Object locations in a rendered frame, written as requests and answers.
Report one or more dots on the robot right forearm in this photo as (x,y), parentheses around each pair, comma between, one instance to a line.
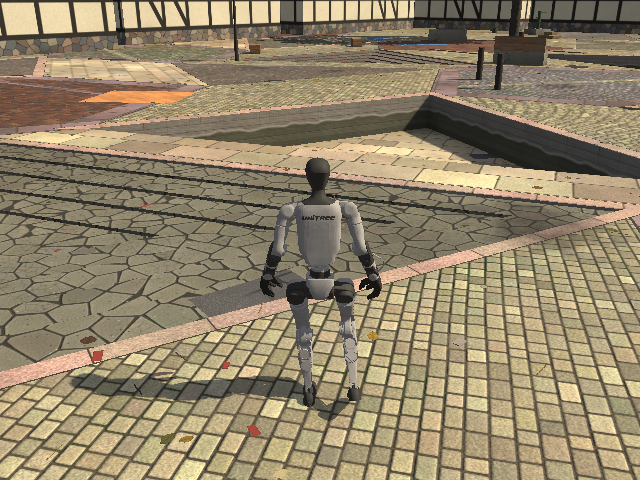
(369,265)

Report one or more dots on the left robot hand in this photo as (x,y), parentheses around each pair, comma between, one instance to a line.
(273,282)

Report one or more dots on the robot right thigh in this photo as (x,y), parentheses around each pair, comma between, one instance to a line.
(345,296)

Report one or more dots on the robot left upper arm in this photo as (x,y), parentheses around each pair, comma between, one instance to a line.
(287,211)

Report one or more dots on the robot thigh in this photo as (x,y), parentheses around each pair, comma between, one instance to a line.
(297,298)
(345,296)

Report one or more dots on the robot left thigh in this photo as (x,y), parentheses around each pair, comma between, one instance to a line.
(297,298)

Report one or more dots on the robot right upper arm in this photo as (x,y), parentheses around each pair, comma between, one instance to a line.
(350,210)

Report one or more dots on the robot left forearm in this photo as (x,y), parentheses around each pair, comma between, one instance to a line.
(270,265)

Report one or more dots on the right robot hand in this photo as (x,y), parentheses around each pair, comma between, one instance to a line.
(377,285)

